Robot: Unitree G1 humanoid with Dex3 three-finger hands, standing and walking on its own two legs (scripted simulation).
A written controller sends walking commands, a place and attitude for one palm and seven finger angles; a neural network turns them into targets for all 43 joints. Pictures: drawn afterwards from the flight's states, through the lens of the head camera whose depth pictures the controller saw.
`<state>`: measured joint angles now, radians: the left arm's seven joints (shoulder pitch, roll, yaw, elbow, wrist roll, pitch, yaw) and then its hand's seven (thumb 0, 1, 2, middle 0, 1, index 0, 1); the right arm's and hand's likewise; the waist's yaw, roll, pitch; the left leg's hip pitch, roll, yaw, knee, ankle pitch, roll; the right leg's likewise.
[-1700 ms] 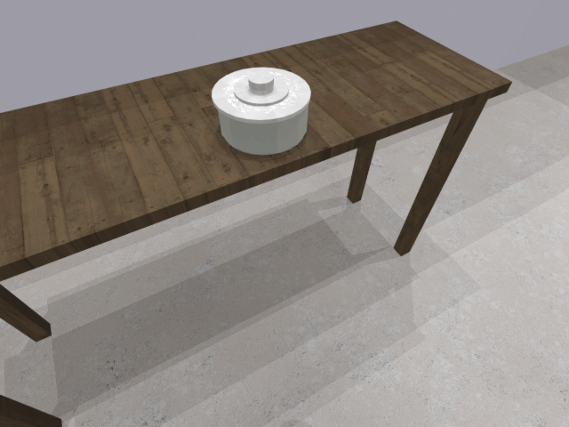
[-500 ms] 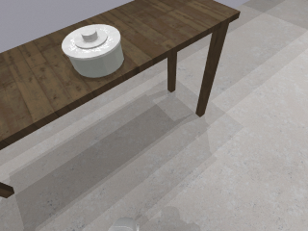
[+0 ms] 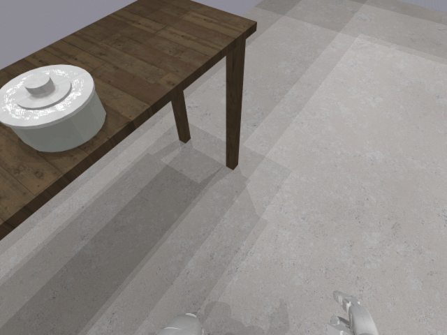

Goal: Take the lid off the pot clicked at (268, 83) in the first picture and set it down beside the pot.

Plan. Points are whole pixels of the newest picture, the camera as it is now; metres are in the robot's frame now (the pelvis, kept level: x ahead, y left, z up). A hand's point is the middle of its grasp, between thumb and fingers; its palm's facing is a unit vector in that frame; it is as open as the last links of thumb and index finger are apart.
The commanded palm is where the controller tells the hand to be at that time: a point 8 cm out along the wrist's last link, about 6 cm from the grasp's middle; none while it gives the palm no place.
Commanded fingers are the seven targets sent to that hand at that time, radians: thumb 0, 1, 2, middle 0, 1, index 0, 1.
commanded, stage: walk to a spot facing it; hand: left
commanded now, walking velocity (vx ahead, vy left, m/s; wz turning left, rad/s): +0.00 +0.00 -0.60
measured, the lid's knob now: (38, 83) +0.50 +0.44 +0.13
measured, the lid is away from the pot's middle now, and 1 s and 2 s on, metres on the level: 0.00 0.00 0.00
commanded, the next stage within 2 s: turn to face it in 1.74 s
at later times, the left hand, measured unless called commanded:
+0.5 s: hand (143, 305) +0.17 +0.20 -0.16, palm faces -0.33 -0.92 -0.22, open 7.4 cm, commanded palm none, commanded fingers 0.00 0.90 0.90 -0.20 -0.30 -0.20 -0.30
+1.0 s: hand (182, 300) +0.19 +0.12 -0.17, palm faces -0.52 -0.82 -0.22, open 7.4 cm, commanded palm none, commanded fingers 0.00 0.90 0.90 -0.20 -0.30 -0.20 -0.30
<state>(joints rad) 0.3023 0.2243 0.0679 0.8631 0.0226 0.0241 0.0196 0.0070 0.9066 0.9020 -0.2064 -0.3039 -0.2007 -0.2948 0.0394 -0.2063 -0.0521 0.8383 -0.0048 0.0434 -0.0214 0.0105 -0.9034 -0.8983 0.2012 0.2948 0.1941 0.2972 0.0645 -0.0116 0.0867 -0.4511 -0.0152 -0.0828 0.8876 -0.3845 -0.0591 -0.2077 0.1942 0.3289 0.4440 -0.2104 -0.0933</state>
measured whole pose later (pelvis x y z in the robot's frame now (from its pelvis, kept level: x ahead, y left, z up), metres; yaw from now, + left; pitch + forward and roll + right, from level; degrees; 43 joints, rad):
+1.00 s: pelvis +0.04 -0.02 -0.01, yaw -37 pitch +0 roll +2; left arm 0.31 0.22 0.06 0.89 0.03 0.02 -0.02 0.01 0.91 0.90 -0.21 -0.30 -0.20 -0.30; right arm 0.19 -0.20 -0.05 0.85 -0.02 -0.01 0.01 0.01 -0.90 -0.90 0.20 0.29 0.19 0.30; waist 0.04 -0.04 0.02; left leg -0.36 0.01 0.04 0.69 -0.37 -0.05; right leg -0.25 0.07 0.17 0.53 -0.28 -0.04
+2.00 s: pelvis +0.26 -0.32 -0.02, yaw -57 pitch -2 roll -1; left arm 0.33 0.21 0.05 1.05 0.02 -0.02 0.01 0.01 0.92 0.90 -0.20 -0.30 -0.20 -0.29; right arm 0.23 -0.12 -0.03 0.97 -0.03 -0.07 0.00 0.00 -0.91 -0.90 0.20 0.29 0.20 0.30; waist 0.01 -0.06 0.01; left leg -0.36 0.04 0.12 0.61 -0.22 0.07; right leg -0.30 0.00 -0.05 0.98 -0.50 0.00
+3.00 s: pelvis +0.25 -0.34 -0.01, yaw -21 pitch +0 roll -1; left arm 0.21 0.29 0.08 0.89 0.03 0.06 0.01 0.01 0.91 0.90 -0.20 -0.30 -0.20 -0.29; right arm 0.15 -0.21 -0.05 0.89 -0.02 0.03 0.01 0.01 -0.90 -0.90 0.20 0.30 0.20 0.30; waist 0.02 -0.06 0.08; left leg -0.30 -0.03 -0.02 0.51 -0.21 0.04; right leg -0.51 -0.08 0.00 1.10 -0.35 0.10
